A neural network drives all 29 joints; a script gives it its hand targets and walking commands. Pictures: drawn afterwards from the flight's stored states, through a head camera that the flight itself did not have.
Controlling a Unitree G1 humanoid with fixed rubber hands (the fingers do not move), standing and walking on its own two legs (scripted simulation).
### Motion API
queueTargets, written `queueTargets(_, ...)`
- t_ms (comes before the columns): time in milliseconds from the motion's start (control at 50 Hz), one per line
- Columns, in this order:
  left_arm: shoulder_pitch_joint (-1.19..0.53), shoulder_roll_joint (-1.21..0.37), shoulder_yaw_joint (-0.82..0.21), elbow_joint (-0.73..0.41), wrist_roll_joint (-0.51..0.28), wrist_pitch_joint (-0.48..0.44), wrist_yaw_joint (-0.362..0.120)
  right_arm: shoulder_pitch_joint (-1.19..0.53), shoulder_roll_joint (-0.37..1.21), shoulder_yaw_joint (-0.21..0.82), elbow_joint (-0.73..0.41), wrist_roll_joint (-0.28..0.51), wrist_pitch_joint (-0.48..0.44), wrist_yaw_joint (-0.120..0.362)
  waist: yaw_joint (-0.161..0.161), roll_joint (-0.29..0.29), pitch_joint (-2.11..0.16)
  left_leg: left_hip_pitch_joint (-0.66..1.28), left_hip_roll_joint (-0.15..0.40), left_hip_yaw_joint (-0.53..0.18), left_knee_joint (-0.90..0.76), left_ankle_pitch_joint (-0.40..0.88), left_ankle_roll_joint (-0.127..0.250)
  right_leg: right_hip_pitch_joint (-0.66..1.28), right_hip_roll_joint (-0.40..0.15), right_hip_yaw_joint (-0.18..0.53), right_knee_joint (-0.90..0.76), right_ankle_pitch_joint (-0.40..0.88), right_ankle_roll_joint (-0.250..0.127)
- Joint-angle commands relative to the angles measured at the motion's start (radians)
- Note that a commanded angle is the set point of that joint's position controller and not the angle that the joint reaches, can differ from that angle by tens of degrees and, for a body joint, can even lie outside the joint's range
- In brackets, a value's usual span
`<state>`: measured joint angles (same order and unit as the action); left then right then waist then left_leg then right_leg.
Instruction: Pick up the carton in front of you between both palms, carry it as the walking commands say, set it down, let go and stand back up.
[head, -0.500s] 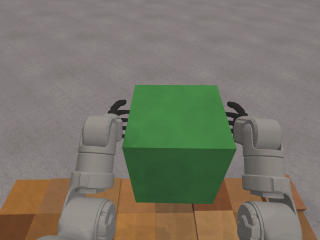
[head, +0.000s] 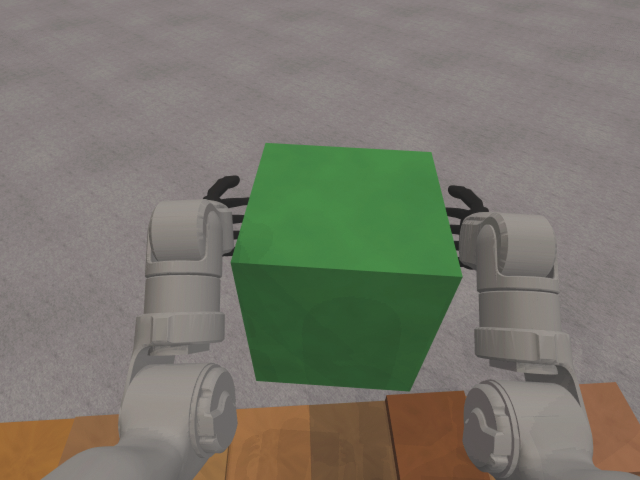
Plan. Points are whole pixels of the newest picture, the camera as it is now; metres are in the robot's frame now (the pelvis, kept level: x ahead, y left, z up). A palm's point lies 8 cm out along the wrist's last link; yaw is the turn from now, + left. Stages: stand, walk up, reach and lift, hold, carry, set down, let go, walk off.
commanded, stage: carry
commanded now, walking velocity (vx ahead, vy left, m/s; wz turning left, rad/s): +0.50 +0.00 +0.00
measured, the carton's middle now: (340, 271) +0.36 -0.01 +0.07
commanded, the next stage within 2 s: none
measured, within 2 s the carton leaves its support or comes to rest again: neither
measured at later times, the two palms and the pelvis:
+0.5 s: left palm (261, 141) +0.64 +0.11 +0.08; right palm (430, 139) +0.64 -0.19 +0.08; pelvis +0.30 -0.04 -0.02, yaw -2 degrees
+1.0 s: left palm (292, 52) +0.98 +0.07 +0.10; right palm (423, 50) +0.96 -0.23 +0.11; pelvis +0.62 -0.05 -0.02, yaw -2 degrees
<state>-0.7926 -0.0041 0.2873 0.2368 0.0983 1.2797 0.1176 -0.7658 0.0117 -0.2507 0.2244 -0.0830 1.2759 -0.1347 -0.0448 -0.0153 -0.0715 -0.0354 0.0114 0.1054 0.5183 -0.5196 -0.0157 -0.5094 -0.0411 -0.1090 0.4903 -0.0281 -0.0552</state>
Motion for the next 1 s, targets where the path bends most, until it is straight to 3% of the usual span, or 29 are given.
queueTargets(0,-0.534,-1.129,-0.526,0.034,-0.371,-0.046,-0.251,-0.712,1.163,0.592,-0.052,0.449,-0.054,0.276,0.139,-0.038,-0.449,-0.252,0.086,0.007,0.515,0.533,0.034,0.666,-0.089,0.107,0.055,-0.036,-0.009)
queueTargets(20,-0.553,-1.099,-0.518,0.04,-0.37,-0.058,-0.253,-0.699,1.207,0.608,-0.035,0.457,-0.059,0.277,0.075,-0.279,-0.478,-0.516,-0.031,-0.034,0.723,-0.024,0.011,0.819,-0.311,0.515,0.046,0.145,-0.083)
queueTargets(40,-0.545,-1.121,-0.539,0.021,-0.381,-0.075,-0.255,-0.707,1.204,0.608,-0.057,0.458,-0.073,0.272,0.114,-0.337,-0.492,-0.725,-0.067,-0.095,0.863,-0.049,0.02,0.874,-0.345,0.72,-0.074,-0.095,-0.18)
queueTargets(60,-0.58,-1.152,-0.565,-0.042,-0.407,-0.09,-0.261,-0.727,1.215,0.623,-0.092,0.461,-0.086,0.262,0.109,-0.252,-0.444,-0.764,-0.008,-0.123,0.912,-0.001,0.041,0.797,-0.319,0.667,-0.09,-0.14,-0.181)
queueTargets(80,-0.623,-1.18,-0.6,-0.111,-0.44,-0.104,-0.265,-0.732,1.22,0.638,-0.133,0.463,-0.098,0.252,0.102,-0.151,-0.425,-0.764,0.014,-0.124,0.894,0.047,0.05,0.726,-0.281,0.584,-0.07,-0.104,-0.166)
queueTargets(100,-0.659,-1.197,-0.637,-0.173,-0.476,-0.115,-0.267,-0.712,1.227,0.646,-0.158,0.459,-0.11,0.24,0.09,-0.098,-0.411,-0.742,0.038,-0.124,0.832,0.105,0.047,0.653,-0.257,0.498,-0.072,-0.046,-0.144)
queueTargets(160,-0.662,-1.229,-0.716,-0.29,-0.531,-0.145,-0.268,-0.622,1.23,0.684,-0.225,0.441,-0.14,0.211,0.073,-0.087,-0.452,-0.699,0.057,-0.112,0.746,0.181,0.033,0.6,-0.234,0.377,-0.076,0.087,-0.139)
queueTargets(260,-0.493,-1.194,-0.79,-0.31,-0.511,-0.181,-0.274,-0.464,1.194,0.753,-0.257,0.399,-0.186,0.197,0.096,-0.085,-0.451,-0.815,0.049,-0.059,0.552,0.269,0.023,0.705,-0.194,0.27,-0.035,0.376,-0.149)
queueTargets(340,-0.425,-1.143,-0.832,-0.325,-0.496,-0.205,-0.277,-0.425,1.145,0.793,-0.29,0.386,-0.208,0.205,0.123,-0.075,-0.388,-0.831,0.019,-0.01,0.308,0.462,0.041,0.754,-0.131,0.207,-0.015,0.497,-0.111)
queueTargets(420,-0.414,-1.071,-0.85,-0.364,-0.495,-0.203,-0.265,-0.434,1.065,0.805,-0.346,0.387,-0.195,0.208,0.15,-0.091,-0.333,-0.646,-0.046,0.065,0.019,0.654,0.086,0.723,-0.087,0.136,-0.007,0.555,-0.076)
queueTargets(460,-0.406,-1.032,-0.845,-0.352,-0.497,-0.186,-0.258,-0.421,1.007,0.781,-0.341,0.377,-0.172,0.207,0.113,-0.124,-0.349,-0.463,-0.06,0.068,-0.056,0.695,0.127,0.689,-0.094,0.104,0.068,0.657,-0.053)
queueTargets(480,-0.399,-1.015,-0.839,-0.338,-0.498,-0.175,-0.256,-0.401,0.974,0.761,-0.323,0.368,-0.159,0.208,0.072,-0.139,-0.385,-0.341,-0.075,0.082,-0.07,0.659,0.134,0.676,-0.098,0.084,0.165,0.716,-0.035)
queueTargets(500,-0.412,-1.0,-0.835,-0.324,-0.499,-0.165,-0.256,-0.382,0.948,0.738,-0.304,0.357,-0.148,0.211,0.006,-0.104,-0.429,-0.164,-0.065,0.092,-0.126,0.665,0.127,0.611,-0.083,0.029,0.345,0.669,-0.009)
queueTargets(520,-0.434,-0.987,-0.827,-0.314,-0.492,-0.155,-0.257,-0.368,0.931,0.716,-0.287,0.35,-0.137,0.218,-0.032,-0.022,-0.462,0.073,0.04,-0.036,-0.069,0.653,0.114,0.384,-0.052,0.027,0.559,0.353,0.001)
queueTargets(540,-0.451,-1.007,-0.817,-0.287,-0.494,-0.135,-0.256,-0.373,0.886,0.686,-0.235,0.34,-0.131,0.221,-0.024,0.267,-0.579,0.436,0.357,-0.536,0.009,0.767,0.324,-0.049,0.091,0.079,0.873,-0.378,0.082)
queueTargets(560,-0.437,-0.987,-0.8,-0.265,-0.484,-0.121,-0.252,-0.342,0.913,0.682,-0.182,0.362,-0.123,0.227,-0.047,0.261,-0.59,0.452,0.371,-0.704,-0.088,0.567,0.4,-0.199,0.121,0.147,1.028,-0.514,0.064)
queueTargets(580,-0.463,-1.004,-0.784,-0.257,-0.479,-0.116,-0.248,-0.374,0.955,0.692,-0.194,0.38,-0.12,0.237,-0.041,0.203,-0.505,0.36,0.324,-0.646,-0.106,0.503,0.37,-0.264,0.074,0.159,1.019,-0.465,0.031)
queueTargets(600,-0.491,-1.019,-0.766,-0.25,-0.471,-0.114,-0.244,-0.435,1.001,0.703,-0.206,0.411,-0.117,0.248,-0.031,0.084,-0.433,0.226,0.29,-0.566,-0.12,0.535,0.322,-0.243,0.053,0.14,0.933,-0.42,0.018)
queueTargets(640,-0.506,-1.049,-0.735,-0.239,-0.445,-0.12,-0.231,-0.581,1.084,0.741,-0.253,0.49,-0.118,0.268,0.003,0.024,-0.381,0.063,0.238,-0.474,-0.158,0.468,0.252,-0.183,0.02,0.138,0.794,-0.368,0.014)
queueTargets(660,-0.508,-1.059,-0.722,-0.234,-0.435,-0.121,-0.225,-0.627,1.105,0.745,-0.265,0.514,-0.12,0.272,0.008,0.045,-0.37,0.018,0.221,-0.441,-0.169,0.456,0.235,-0.16,0.014,0.125,0.741,-0.354,0.017)
queueTargets(720,-0.513,-1.064,-0.707,-0.232,-0.42,-0.121,-0.203,-0.672,1.117,0.735,-0.281,0.548,-0.117,0.275,0.0,0.094,-0.365,0.021,0.214,-0.392,-0.199,0.541,0.236,-0.188,0.002,0.099,0.579,-0.307,0.044)
queueTargets(740,-0.514,-1.062,-0.703,-0.234,-0.413,-0.118,-0.194,-0.67,1.115,0.725,-0.278,0.548,-0.113,0.275,-0.006,0.099,-0.388,0.058,0.231,-0.401,-0.193,0.613,0.239,-0.209,-0.001,0.092,0.573,-0.3,0.048)
queueTargets(780,-0.488,-1.056,-0.697,-0.217,-0.395,-0.113,-0.184,-0.64,1.112,0.708,-0.245,0.538,-0.105,0.278,-0.016,0.103,-0.37,0.133,0.208,-0.342,-0.165,0.78,0.216,-0.29,-0.019,0.087,0.518,-0.179,0.055)
queueTargets(820,-0.481,-1.056,-0.699,-0.199,-0.384,-0.109,-0.181,-0.607,1.109,0.693,-0.206,0.521,-0.102,0.282,-0.031,0.108,-0.338,0.179,0.179,-0.293,-0.156,0.863,0.198,-0.328,-0.014,0.065,0.434,-0.108,0.057)
queueTargets(920,-0.502,-1.071,-0.707,-0.177,-0.383,-0.107,-0.187,-0.585,1.112,0.666,-0.159,0.495,-0.106,0.288,-0.056,0.115,-0.282,0.223,0.114,-0.198,-0.133,1.029,0.156,-0.243,0.058,-0.023,0.138,0.087,0.029)
queueTargets(980,-0.509,-1.076,-0.702,-0.168,-0.39,-0.102,-0.194,-0.573,1.113,0.656,-0.144,0.482,-0.111,0.285,-0.038,0.163,-0.271,0.166,0.102,-0.133,-0.097,1.113,0.129,-0.014,0.097,-0.058,-0.045,0.192,-0.013)
